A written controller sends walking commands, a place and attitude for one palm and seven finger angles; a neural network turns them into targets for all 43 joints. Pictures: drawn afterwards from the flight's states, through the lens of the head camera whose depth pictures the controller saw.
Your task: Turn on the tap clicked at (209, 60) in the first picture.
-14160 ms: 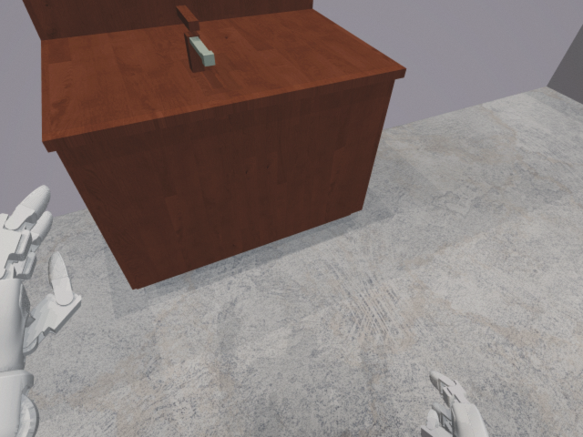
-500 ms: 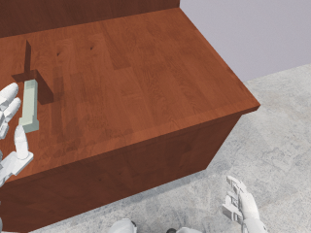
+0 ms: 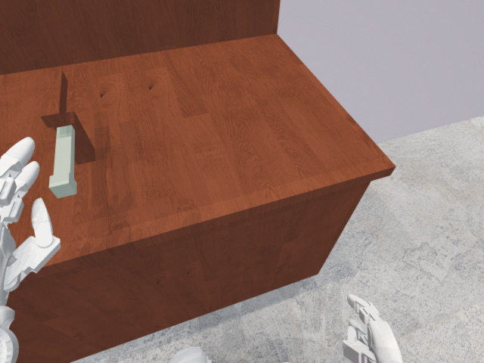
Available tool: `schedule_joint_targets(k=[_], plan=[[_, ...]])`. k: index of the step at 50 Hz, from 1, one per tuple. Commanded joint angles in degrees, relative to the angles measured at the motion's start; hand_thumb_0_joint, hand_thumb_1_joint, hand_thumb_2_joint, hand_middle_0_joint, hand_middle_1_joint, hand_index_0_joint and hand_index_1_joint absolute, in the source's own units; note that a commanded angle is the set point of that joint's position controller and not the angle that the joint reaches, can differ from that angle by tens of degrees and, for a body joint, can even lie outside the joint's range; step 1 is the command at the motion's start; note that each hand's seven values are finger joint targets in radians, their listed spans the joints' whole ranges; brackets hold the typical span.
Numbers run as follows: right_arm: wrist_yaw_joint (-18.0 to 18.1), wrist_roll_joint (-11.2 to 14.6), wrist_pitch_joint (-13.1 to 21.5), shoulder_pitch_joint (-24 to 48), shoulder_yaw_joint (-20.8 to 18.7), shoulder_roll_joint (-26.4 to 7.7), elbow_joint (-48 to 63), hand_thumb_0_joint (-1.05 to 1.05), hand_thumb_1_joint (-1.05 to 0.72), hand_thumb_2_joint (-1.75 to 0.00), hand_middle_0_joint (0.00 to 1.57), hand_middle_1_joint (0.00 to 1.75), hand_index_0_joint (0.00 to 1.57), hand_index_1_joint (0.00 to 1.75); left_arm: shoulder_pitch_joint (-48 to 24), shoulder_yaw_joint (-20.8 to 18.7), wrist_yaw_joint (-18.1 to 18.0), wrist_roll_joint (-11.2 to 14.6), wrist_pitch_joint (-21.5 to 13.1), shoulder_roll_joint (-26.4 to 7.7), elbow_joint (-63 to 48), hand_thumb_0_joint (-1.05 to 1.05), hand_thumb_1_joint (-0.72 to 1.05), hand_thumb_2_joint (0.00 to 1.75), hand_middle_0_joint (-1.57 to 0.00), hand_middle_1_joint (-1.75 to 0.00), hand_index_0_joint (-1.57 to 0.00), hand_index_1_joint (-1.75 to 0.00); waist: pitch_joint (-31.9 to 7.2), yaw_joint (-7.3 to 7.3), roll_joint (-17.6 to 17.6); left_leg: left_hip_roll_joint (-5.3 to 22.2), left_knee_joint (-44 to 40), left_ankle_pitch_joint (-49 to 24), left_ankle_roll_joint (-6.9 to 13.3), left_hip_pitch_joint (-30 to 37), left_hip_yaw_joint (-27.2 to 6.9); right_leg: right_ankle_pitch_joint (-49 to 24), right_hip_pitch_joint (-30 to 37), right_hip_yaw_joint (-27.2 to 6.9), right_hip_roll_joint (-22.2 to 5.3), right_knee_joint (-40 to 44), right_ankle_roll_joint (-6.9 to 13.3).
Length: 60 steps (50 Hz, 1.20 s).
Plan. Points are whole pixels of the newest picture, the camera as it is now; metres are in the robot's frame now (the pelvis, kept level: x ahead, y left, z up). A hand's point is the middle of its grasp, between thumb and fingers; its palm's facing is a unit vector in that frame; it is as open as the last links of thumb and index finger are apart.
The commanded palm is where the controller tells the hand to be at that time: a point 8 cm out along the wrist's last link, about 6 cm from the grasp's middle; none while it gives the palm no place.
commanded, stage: shuffle to correct the standing spot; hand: left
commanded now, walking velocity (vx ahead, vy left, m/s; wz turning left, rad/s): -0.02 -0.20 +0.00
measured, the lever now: (63, 185) +0.34 +0.31 +0.10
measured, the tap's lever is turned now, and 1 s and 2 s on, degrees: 0 0 0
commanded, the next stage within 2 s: come to a stop and stand still in 0.32 s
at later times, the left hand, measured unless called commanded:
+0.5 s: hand (92, 223) +0.24 +0.21 +0.17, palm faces +0.35 -0.85 -0.39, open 7.4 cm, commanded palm +0.18 +0.25 +0.19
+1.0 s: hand (46, 243) +0.22 +0.26 +0.15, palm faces +0.32 -0.91 -0.28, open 7.4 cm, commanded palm +0.17 +0.31 +0.19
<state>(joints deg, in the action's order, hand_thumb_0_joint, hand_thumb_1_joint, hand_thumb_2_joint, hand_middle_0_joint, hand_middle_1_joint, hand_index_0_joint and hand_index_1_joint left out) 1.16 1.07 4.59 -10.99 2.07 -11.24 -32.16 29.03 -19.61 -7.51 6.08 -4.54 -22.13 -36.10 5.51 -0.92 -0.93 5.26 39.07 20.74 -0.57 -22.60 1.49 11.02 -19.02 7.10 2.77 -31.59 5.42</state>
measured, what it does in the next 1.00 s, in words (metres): stands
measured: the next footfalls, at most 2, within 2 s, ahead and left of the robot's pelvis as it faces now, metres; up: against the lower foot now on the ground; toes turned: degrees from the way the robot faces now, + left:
none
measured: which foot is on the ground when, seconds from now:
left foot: down 0.00-1.00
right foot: down 0.00-1.00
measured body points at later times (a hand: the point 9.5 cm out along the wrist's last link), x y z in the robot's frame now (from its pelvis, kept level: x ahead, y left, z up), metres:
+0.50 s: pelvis +0.03 -0.03 +0.01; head +0.06 -0.03 +0.45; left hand +0.22 +0.25 +0.19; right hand +0.21 -0.26 -0.08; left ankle +0.03 +0.13 -0.73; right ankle +0.07 -0.07 -0.73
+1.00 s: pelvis +0.00 +0.03 +0.01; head +0.01 +0.06 +0.46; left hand +0.20 +0.31 +0.16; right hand +0.17 -0.19 -0.05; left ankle +0.02 +0.11 -0.73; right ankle +0.07 -0.07 -0.72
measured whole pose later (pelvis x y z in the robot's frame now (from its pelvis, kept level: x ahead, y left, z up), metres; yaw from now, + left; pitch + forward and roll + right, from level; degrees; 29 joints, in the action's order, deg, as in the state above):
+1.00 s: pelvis +0.00 +0.03 +0.01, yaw -1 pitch -3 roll -1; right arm 1.0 1.1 8.6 -14.1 1.5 -11.7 -33.8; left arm 23.9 -14.2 -5.3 1.9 -10.9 -17.9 -23.1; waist 3.5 -2.1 2.7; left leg -1.2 27.5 13.8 3.3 -10.8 4.5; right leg 9.0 -14.0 4.3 0.8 -24.8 1.4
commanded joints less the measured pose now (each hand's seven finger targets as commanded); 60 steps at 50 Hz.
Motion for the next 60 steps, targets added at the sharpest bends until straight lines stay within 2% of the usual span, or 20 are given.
schedule_joint_targets(k=[1,4,5,9,14,18,22,27,33,34,35,36,37,39,42,46,47,52,55,60], plan=[[0.9,0.2,2.3,4.9,-2.7,-6.4,8.2,0.0,-0.9,-0.9,0.2,0.3,0.2,0.3,-4.3,-6.8,-2.0,0.9,-2.9,-9.6,-9.2,0.0,0.9,0.9,-0.2,-0.3,-0.2,-0.3,-7.6,1.78,3.3,1.1,-4.2,1.9,1.5,9.0,-2.6,16.8,-5.4,-13.2,-13.0,13.1,0.5],[1.4,0.1,1.7,6.2,-2.5,-7.4,9.1,0.0,-0.9,-0.9,0.2,0.3,0.2,0.3,-3.4,-7.5,-2.1,0.3,-3.7,-10.2,-10.9,0.0,0.9,0.9,-0.2,-0.3,-0.2,-0.3,-6.2,1.11,-13.1,10.0,-23.5,11.2,5.0,2.0,-16.4,10.5,1.5,-7.1,-4.6,2.1,-5.0],[1.2,0.2,1.3,6.6,-2.5,-7.1,9.3,0.0,-0.9,-0.9,0.2,0.3,0.2,0.3,-3.0,-7.7,-2.0,-0.1,-3.7,-10.2,-10.7,0.0,0.9,0.9,-0.2,-0.3,-0.2,-0.3,-5.8,0.87,-15.2,11.3,-25.8,16.7,5.3,-3.0,-17.0,9.7,5.6,-7.4,-4.1,-0.4,-5.2],[0.7,0.3,1.5,5.7,-3.0,-6.8,9.6,0.0,-0.9,-0.9,0.2,0.3,0.2,0.3,-3.6,-7.4,-1.7,-0.9,-3.5,-9.7,-9.1,0.0,0.9,0.9,-0.2,-0.3,-0.2,-0.3,-6.2,0.8,-6.7,6.8,-18.8,10.4,3.3,-2.0,-9.8,6.8,8.6,-7.6,-4.4,7.9,-4.6],[0.4,0.2,2.5,3.4,-3.4,-6.3,7.8,0.0,-0.9,-0.9,0.2,0.3,0.2,0.3,-3.4,-6.0,-1.8,0.6,-2.3,-9.0,-5.9,0.0,0.9,0.9,-0.2,-0.3,-0.2,-0.3,-10.1,1.44,5.1,0.0,1.8,-2.0,0.8,7.0,-0.3,12.8,0.5,-19.1,-15.1,18.1,0.2],[0.6,0.2,2.2,4.6,-2.7,-6.0,7.2,0.0,-0.9,-0.9,0.2,0.3,0.2,0.3,-3.5,-6.2,-2.2,1.0,-2.6,-9.8,-6.1,0.0,0.9,0.9,-0.2,-0.3,-0.2,-0.3,-10.3,1.23,3.2,0.7,-4.5,-5.4,0.9,6.8,-1.2,3.1,5.0,-16.4,-15.6,14.5,0.8],[1.6,0.2,1.7,7.1,-3.0,-7.5,9.1,0.0,-0.9,-0.9,0.2,0.3,0.2,0.3,-1.6,-7.7,-2.2,0.9,-3.5,-11.1,-10.1,0.0,0.9,0.9,-0.2,-0.3,-0.2,-0.3,-10.3,0.18,-4.8,6.3,-14.5,-17.4,3.3,11.3,-7.6,-7.8,6.7,-10.2,-9.4,8.7,-5.3],[1.4,1.1,1.4,6.1,-3.3,-6.4,8.9,0.0,-0.9,-0.9,0.2,0.3,0.2,0.3,0.7,-8.2,-3.2,0.2,-3.2,-10.2,-10.5,0.0,0.9,0.9,-0.2,-0.3,-0.2,-0.3,-15.5,0.62,-2.0,1.2,-7.4,-16.0,1.1,9.3,-2.8,-22.3,15.3,-14.4,-13.8,10.2,-5.5],[1.6,1.2,1.2,5.7,-3.0,-6.3,7.9,0.0,-0.9,-0.9,0.2,0.3,0.2,0.3,1.8,-7.3,-3.4,0.2,-2.5,-8.9,-4.2,0.0,0.9,0.9,-0.2,-0.3,-0.2,-0.3,-11.8,0.55,4.6,-0.5,-8.8,-7.7,1.8,9.3,-3.2,-1.6,9.8,-15.9,-15.1,16.3,-5.0],[3.4,-0.8,5.2,-7.1,-7.4,-8.5,2.9,0.0,-0.9,-0.9,0.2,0.3,0.2,0.3,-55.8,-40.1,-1.4,-7.4,-9.0,-53.7,-14.0,0.0,0.9,0.9,-0.2,-0.3,-0.2,-0.3,-6.1,-0.09,16.2,-6.4,-6.5,-8.4,-0.9,5.3,6.9,-19.0,7.0,-14.4,-8.6,22.1,-17.0],[3.1,-0.9,5.5,-1.4,-5.8,-5.1,4.1,0.0,-0.9,-0.9,0.2,0.3,0.2,0.3,-28.9,-20.9,1.7,-3.7,-8.8,-22.7,15.0,0.0,0.9,0.9,-0.2,-0.3,-0.2,-0.3,-18.4,-1.32,11.3,-7.5,-7.3,-11.5,1.8,5.4,2.4,-19.5,16.5,-11.1,-11.1,13.1,-11.7],[2.3,0.1,6.1,-0.8,-5.9,-6.1,8.8,0.0,-0.9,-0.9,0.2,0.3,0.2,0.3,-12.1,-18.5,1.3,-2.2,-9.7,-19.1,13.8,0.0,0.9,0.9,-0.2,-0.3,-0.2,-0.3,-12.4,-4.57,10.8,-5.5,-4.0,-8.7,1.0,3.1,1.6,-26.5,15.6,-18.5,-13.0,15.9,-11.9],[1.1,1.3,6.4,0.7,-4.9,-6.3,7.5,0.0,-0.9,-0.9,0.2,0.3,0.2,0.3,-5.9,-9.4,1.6,-1.5,-9.0,-8.3,20.5,0.0,0.9,0.9,-0.2,-0.3,-0.2,-0.3,-13.3,-3.51,3.9,-4.1,-6.5,-6.2,1.5,4.6,1.9,-34.1,19.3,-17.6,-15.1,12.2,-8.5],[0.1,0.7,6.4,-0.5,-4.2,-7.3,7.2,0.0,-0.9,-0.9,0.2,0.3,0.2,0.3,-8.5,-4.6,1.8,-1.4,-10.6,-6.5,11.0,0.0,0.9,0.9,-0.2,-0.3,-0.2,-0.3,-15.2,-2.61,-0.7,-4.3,-12.8,-7.3,1.8,7.4,2.0,-23.8,18.6,-13.1,-13.4,11.3,-9.4],[-1.4,1.7,7.5,3.4,-3.5,-7.1,7.6,0.0,-0.9,-0.9,0.2,0.3,0.2,0.3,-8.2,3.1,1.4,-1.4,-10.7,-0.7,4.7,0.0,0.9,0.9,-0.2,-0.3,-0.2,-0.3,-12.9,-2.41,3.1,-0.6,-17.0,-10.8,3.6,12.6,-1.8,-3.6,12.7,-12.4,-8.9,11.7,-10.4],[-0.2,0.2,7.6,4.2,-3.4,-7.9,8.9,0.0,-0.9,-0.9,0.2,0.3,0.2,0.3,-15.7,-5.3,-0.2,-3.5,-11.1,-10.2,-1.9,0.0,0.9,0.9,-0.2,-0.3,-0.2,-0.3,-7.2,-1.76,4.9,-0.8,-19.7,0.3,3.2,5.7,-4.9,12.8,9.2,-12.4,-7.8,14.2,-6.1],[0.1,0.2,7.3,5.5,-3.1,-8.0,8.8,0.0,-0.9,-0.9,0.2,0.3,0.2,0.3,-17.2,-10.0,-0.7,-3.7,-11.3,-15.2,-4.8,0.0,0.9,0.9,-0.2,-0.3,-0.2,-0.3,-6.1,-1.67,2.5,-0.7,-20.6,2.3,3.3,5.2,-5.4,13.7,8.5,-12.1,-7.1,13.9,-5.5],[0.2,0.1,8.1,4.7,-2.9,-6.6,9.8,0.0,-0.9,-0.9,0.2,0.3,0.2,0.3,-19.3,-9.9,-0.3,-4.2,-12.2,-12.5,-5.6,0.0,0.9,0.9,-0.2,-0.3,-0.2,-0.3,-6.0,-1.5,-12.2,3.1,-27.4,10.0,4.3,-2.8,-9.1,4.4,16.1,-7.9,-4.4,3.6,-4.6],[-0.5,-0.3,9.0,3.3,-3.2,-6.7,9.2,0.0,-0.9,-0.9,0.2,0.3,0.2,0.3,-18.9,-6.5,0.5,-4.5,-13.1,-8.7,-5.1,0.0,0.9,0.9,-0.2,-0.3,-0.2,-0.3,-7.4,-1.11,-12.2,3.7,-26.4,4.2,3.5,0.3,-9.2,1.3,15.8,-7.2,-4.1,2.9,-4.3],[-1.8,-0.2,8.5,0.9,-3.7,-7.6,7.8,0.0,-0.9,-0.9,0.2,0.3,0.2,0.3,-12.9,-2.4,1.6,-4.9,-11.8,-3.7,1.7,0.0,0.9,0.9,-0.2,-0.3,-0.2,-0.3,-4.9,-0.47,-3.5,5.3,-27.1,-2.1,0.1,3.3,-11.4,2.0,11.2,-7.3,-3.2,2.8,-4.9]])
